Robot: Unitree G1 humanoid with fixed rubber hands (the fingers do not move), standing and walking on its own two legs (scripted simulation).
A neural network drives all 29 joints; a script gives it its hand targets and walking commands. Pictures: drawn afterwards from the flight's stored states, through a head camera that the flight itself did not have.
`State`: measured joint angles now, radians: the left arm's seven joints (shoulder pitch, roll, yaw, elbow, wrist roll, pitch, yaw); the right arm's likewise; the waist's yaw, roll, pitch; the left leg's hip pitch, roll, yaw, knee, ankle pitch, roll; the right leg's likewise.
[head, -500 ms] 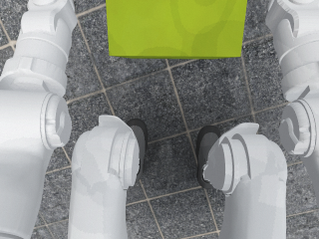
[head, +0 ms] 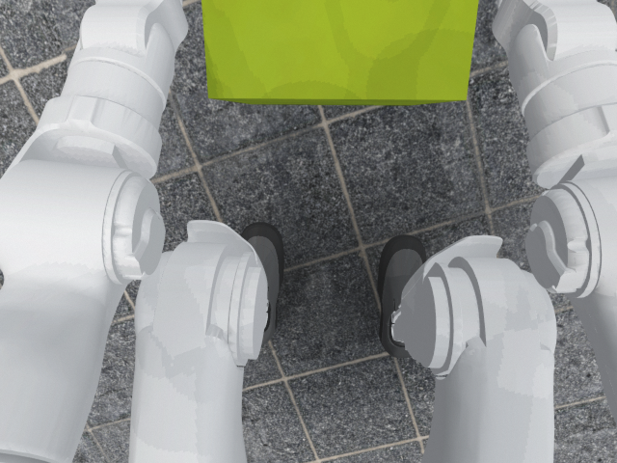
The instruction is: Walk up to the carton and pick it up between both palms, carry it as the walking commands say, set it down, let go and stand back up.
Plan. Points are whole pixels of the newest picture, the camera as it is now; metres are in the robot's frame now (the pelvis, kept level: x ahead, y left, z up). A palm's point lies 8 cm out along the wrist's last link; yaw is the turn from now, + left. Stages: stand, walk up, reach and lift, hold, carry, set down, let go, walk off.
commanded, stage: reach and lift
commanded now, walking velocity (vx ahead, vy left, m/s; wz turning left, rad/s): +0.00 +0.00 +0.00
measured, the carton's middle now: out of the picture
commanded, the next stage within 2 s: none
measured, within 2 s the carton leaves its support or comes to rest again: leaves its support in 0.86 s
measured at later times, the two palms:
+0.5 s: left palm out of the picture +0.55 +0.19 -0.18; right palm out of the picture +0.57 -0.13 -0.18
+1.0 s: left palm out of the picture +0.54 +0.20 -0.14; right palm out of the picture +0.56 -0.11 -0.14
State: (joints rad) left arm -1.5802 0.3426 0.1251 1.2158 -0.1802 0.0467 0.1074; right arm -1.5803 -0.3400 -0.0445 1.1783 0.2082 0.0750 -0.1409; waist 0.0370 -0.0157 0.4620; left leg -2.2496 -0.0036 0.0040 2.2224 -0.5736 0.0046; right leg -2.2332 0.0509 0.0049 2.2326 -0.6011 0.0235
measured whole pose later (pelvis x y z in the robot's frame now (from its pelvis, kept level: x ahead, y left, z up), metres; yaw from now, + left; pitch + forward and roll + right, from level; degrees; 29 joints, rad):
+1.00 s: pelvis +0.00 +0.00 +0.00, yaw +0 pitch +36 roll +0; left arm -1.44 0.31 0.14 0.99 -0.13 0.26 0.17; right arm -1.46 -0.24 -0.18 0.99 0.11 0.24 -0.21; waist 0.05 -0.03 0.33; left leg -2.26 -0.02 -0.01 2.21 -0.58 0.00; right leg -2.24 0.05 0.00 2.22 -0.61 0.01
